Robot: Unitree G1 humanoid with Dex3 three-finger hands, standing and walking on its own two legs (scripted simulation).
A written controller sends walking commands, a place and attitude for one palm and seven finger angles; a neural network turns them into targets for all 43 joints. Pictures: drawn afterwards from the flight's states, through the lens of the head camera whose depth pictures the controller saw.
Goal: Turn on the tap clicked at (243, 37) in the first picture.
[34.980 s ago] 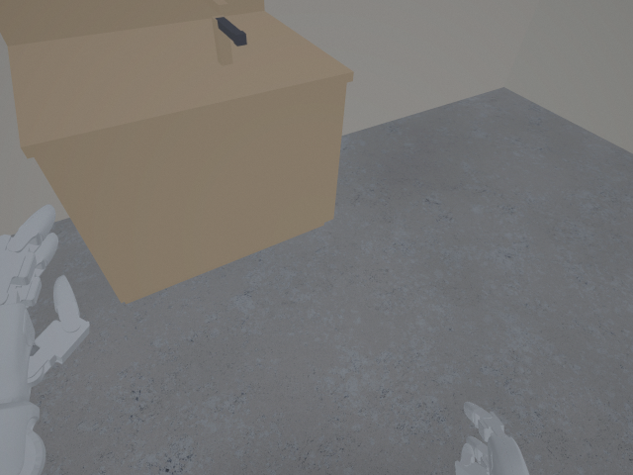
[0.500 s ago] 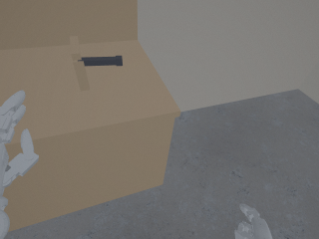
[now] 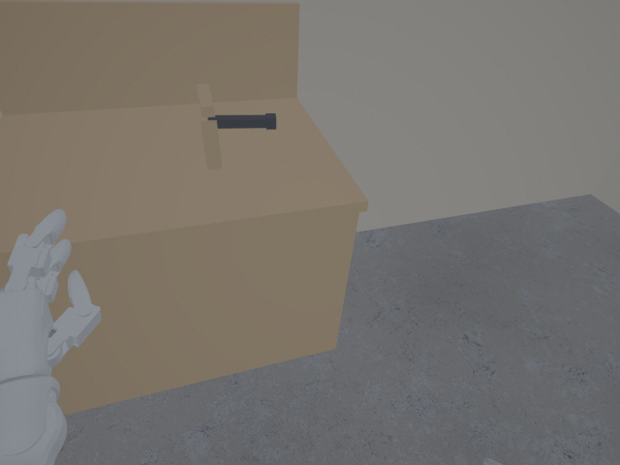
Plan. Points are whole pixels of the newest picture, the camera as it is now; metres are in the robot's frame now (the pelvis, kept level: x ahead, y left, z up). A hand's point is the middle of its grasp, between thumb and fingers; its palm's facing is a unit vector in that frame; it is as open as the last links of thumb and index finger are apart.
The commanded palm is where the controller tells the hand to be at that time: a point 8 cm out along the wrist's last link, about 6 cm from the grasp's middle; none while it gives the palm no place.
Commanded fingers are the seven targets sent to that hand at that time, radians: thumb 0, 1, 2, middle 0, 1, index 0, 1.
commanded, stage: stop stepping back and stand still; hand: left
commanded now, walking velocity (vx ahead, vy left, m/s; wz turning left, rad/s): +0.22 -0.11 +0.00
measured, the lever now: (270, 121) +0.85 +0.14 +0.09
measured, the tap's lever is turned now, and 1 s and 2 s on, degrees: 81 81 81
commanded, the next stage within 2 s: stand and check the lever's angle in 0.30 s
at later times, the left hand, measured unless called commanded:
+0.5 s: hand (84, 331) +0.21 +0.25 +0.15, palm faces +0.39 -0.86 -0.33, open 7.4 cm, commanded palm +0.15 +0.30 +0.18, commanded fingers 0.00 0.90 0.90 -0.20 -0.30 -0.20 -0.30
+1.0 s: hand (83, 302) +0.23 +0.25 +0.17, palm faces +0.42 -0.82 -0.40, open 7.4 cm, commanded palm +0.17 +0.29 +0.18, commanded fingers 0.00 0.90 0.90 -0.20 -0.30 -0.20 -0.30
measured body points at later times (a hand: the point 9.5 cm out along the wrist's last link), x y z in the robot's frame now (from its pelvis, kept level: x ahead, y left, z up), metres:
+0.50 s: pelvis -0.01 +0.02 -0.02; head -0.01 +0.02 +0.43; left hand +0.18 +0.29 +0.17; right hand +0.16 -0.22 -0.10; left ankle +0.03 +0.14 -0.74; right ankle +0.04 -0.08 -0.73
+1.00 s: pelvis +0.02 +0.01 +0.00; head +0.03 +0.00 +0.45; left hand +0.20 +0.29 +0.19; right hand +0.22 -0.22 -0.07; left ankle +0.03 +0.14 -0.74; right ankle +0.02 -0.10 -0.74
